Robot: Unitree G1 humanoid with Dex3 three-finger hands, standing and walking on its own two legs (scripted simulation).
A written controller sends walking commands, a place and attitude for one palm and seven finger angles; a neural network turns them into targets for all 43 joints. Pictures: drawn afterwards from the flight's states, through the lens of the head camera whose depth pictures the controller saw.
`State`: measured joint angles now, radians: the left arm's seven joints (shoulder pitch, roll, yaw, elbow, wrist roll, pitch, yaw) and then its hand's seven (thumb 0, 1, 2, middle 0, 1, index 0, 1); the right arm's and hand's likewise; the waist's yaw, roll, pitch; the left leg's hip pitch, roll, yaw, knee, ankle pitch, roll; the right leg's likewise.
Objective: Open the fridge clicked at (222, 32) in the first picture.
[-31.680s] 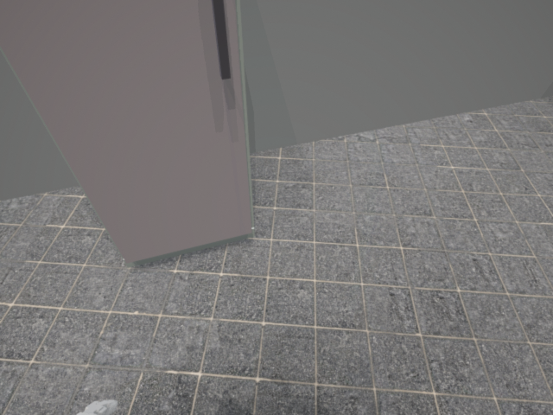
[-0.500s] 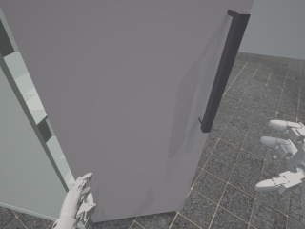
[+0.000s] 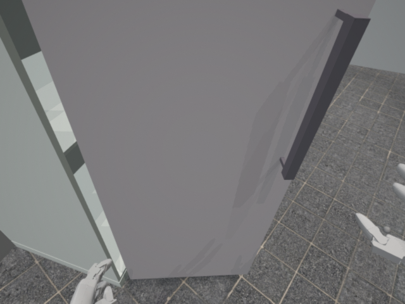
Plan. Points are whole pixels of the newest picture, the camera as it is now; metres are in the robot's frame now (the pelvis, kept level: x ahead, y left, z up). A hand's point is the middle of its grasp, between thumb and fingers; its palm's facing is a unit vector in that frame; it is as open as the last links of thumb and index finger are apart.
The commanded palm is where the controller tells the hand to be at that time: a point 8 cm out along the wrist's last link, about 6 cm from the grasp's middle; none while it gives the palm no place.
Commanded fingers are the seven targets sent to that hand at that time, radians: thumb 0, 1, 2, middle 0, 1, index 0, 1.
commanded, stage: draw the hand back to the body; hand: right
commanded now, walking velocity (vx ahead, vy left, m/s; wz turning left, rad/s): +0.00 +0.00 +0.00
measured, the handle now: (309, 110) +0.41 -0.20 +0.23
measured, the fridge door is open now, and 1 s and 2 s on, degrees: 69 69 69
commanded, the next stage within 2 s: step back with the hand held close in 0.54 s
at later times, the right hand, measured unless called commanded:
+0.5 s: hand (394, 232) +0.19 -0.28 +0.15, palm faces +0.50 +0.79 -0.36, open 7.5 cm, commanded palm +0.14 -0.31 +0.17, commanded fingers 0.00 -0.90 -0.90 0.20 0.30 0.20 0.30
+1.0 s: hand (390, 247) +0.18 -0.27 +0.14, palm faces +0.33 +0.80 -0.50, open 7.4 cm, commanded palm +0.12 -0.32 +0.17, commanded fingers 0.00 -0.90 -0.90 0.20 0.30 0.20 0.30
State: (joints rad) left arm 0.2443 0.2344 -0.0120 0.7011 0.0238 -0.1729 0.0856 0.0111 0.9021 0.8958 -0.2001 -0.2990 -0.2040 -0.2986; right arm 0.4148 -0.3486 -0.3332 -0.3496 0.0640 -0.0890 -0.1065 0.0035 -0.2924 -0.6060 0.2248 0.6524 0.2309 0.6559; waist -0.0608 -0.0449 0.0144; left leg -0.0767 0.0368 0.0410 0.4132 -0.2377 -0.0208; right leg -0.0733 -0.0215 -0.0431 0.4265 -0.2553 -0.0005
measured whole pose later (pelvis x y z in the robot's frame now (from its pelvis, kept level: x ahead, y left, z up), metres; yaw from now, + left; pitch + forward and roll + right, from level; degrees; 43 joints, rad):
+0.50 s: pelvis +0.01 +0.00 +0.00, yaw -1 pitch -6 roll +0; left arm 0.20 0.21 -0.03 0.65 0.03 -0.13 0.08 0.01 0.90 0.90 -0.20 -0.30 -0.20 -0.30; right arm 0.43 -0.34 -0.34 -0.37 0.06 -0.04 -0.11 0.02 -0.88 -0.89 0.20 0.31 0.21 0.31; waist -0.09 -0.04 0.02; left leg -0.04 0.04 0.05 0.38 -0.24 -0.03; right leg -0.05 -0.02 -0.03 0.41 -0.26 0.00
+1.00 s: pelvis -0.03 -0.02 +0.00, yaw +1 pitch +0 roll +1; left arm 0.17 0.24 0.01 0.54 0.01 0.00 0.08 0.01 0.90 0.90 -0.20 -0.30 -0.20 -0.30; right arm 0.56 -0.41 -0.37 -0.48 0.05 -0.13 -0.11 0.02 -0.89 -0.89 0.21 0.30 0.21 0.31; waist 0.00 -0.02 0.03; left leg -0.25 0.05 0.02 0.42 -0.17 -0.04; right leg -0.26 -0.01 -0.06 0.47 -0.22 -0.03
